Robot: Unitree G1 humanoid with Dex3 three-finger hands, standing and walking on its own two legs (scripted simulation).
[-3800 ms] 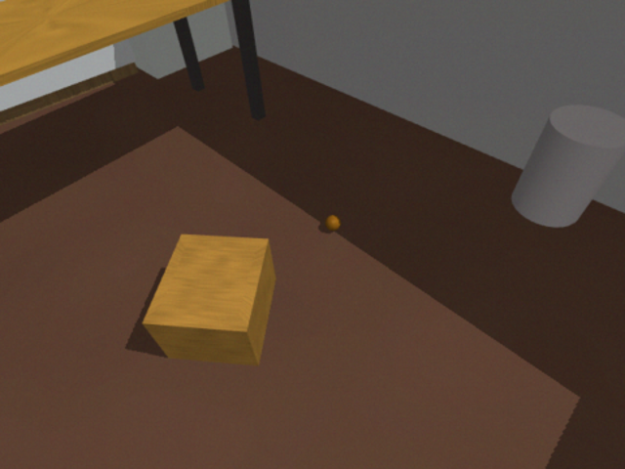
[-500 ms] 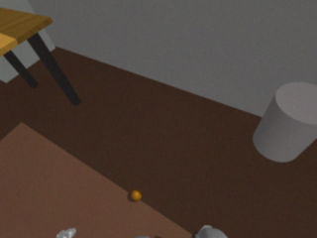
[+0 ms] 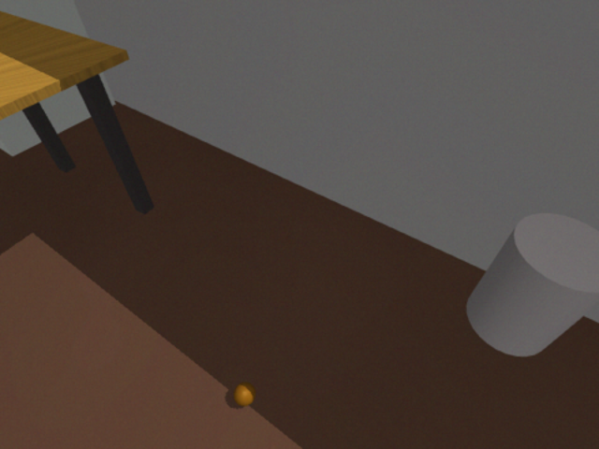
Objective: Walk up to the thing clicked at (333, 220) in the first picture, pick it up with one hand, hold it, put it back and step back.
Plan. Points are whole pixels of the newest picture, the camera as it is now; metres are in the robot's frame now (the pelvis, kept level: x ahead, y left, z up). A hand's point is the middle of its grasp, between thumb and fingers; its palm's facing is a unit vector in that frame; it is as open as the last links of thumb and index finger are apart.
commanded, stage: walk up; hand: left
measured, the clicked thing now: (244, 393) +0.42 +0.21 -0.73
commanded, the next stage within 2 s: none
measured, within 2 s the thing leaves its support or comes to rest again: neither
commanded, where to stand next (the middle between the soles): +0.08 +0.00 m, yaw -2 degrees
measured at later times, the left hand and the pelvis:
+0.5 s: hand out of the picture +0.10 +0.25 -0.14, palm faces +0.03 -0.94 -0.33, open 7.3 cm; pelvis +0.03 +0.00 +0.01, yaw +1 degrees
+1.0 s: hand out of the picture +0.12 +0.25 -0.14, palm faces +0.01 -0.94 -0.33, open 7.3 cm; pelvis +0.03 +0.00 +0.01, yaw +0 degrees
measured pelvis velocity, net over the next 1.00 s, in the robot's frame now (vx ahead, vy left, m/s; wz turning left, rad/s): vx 0.03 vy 0.00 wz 0.01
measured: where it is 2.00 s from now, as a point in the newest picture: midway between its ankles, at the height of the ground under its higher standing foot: outside the picture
